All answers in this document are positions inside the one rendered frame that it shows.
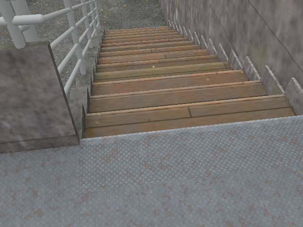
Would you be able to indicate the stairs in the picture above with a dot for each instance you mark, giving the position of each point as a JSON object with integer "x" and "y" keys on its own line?
{"x": 153, "y": 79}

